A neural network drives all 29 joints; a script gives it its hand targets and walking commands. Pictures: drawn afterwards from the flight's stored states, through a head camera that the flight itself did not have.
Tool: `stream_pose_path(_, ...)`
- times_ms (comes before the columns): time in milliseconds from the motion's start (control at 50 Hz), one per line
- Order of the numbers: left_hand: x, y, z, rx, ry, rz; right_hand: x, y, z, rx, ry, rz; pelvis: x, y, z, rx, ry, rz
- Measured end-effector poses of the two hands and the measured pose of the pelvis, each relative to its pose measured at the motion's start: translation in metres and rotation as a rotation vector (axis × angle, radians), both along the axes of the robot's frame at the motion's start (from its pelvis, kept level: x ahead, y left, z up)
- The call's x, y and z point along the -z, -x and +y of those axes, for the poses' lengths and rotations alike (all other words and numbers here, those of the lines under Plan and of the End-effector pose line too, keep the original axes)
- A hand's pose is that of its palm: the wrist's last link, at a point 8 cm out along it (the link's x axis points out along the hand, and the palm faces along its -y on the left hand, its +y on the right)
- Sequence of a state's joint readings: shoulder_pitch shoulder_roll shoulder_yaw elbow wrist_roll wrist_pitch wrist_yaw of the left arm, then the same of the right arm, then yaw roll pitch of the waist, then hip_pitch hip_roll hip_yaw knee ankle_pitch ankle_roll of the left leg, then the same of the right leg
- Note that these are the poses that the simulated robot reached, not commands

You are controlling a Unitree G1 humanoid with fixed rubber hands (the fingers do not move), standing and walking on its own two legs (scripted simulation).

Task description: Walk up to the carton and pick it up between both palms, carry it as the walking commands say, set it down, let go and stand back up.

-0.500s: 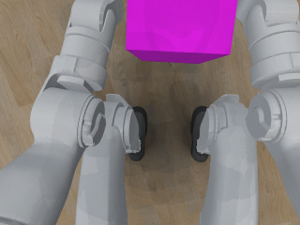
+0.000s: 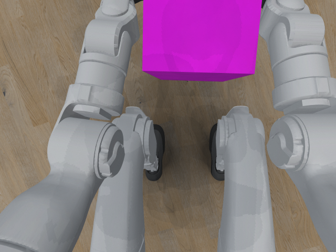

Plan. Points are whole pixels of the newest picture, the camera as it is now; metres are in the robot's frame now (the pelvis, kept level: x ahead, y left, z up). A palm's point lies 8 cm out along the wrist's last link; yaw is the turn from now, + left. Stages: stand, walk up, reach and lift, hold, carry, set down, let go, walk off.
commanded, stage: reach and lift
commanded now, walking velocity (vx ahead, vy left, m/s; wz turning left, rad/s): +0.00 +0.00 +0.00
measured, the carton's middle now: (197, 8) +0.55 -0.03 -0.16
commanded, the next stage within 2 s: none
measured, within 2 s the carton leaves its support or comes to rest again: neither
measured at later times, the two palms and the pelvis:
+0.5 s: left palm out of the picture +0.52 +0.09 -0.01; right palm out of the picture +0.52 -0.16 -0.02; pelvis -0.01 +0.00 +0.05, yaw -1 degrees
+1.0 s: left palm out of the picture +0.50 +0.09 +0.06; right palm out of the picture +0.50 -0.17 +0.05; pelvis -0.01 +0.00 +0.11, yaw -2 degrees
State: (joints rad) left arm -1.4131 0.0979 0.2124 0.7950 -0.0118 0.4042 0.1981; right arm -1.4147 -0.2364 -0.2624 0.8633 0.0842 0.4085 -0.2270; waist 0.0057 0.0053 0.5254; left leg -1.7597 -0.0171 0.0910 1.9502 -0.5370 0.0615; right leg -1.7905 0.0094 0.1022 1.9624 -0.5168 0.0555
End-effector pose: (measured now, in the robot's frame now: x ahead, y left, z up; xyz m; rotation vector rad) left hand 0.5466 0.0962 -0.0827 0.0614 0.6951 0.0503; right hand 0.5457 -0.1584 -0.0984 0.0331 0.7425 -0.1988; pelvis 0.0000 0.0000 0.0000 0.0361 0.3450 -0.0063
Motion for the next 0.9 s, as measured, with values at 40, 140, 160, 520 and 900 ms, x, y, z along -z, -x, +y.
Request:
stream_pose_path(40, -0.006, 0.002, 0.000, 0.000, 0.001, -0.001, -0.006, 0.002, 0.000, 0.000, 0.001, -0.001, -0.004, 0.000, 0.000, 0.002, 0.000, -0.007)
stream_pose_path(140, -0.020, 0.006, -0.001, 0.003, 0.002, -0.004, -0.022, 0.006, -0.001, 0.001, 0.005, -0.004, -0.014, 0.001, 0.000, 0.005, 0.000, -0.026)
stream_pose_path(160, -0.023, 0.007, -0.001, 0.003, 0.002, -0.005, -0.025, 0.007, -0.001, 0.001, 0.006, -0.005, -0.016, 0.002, 0.000, 0.006, 0.000, -0.029)
stream_pose_path(520, -0.075, 0.024, -0.003, 0.013, 0.002, -0.011, -0.080, 0.025, -0.003, 0.011, 0.008, -0.011, -0.053, 0.006, 0.003, 0.019, 0.005, -0.095)
stream_pose_path(900, -0.131, 0.041, -0.009, 0.022, -0.004, -0.018, -0.136, 0.043, -0.009, 0.024, -0.001, -0.020, -0.095, 0.007, 0.001, 0.032, 0.004, -0.164)
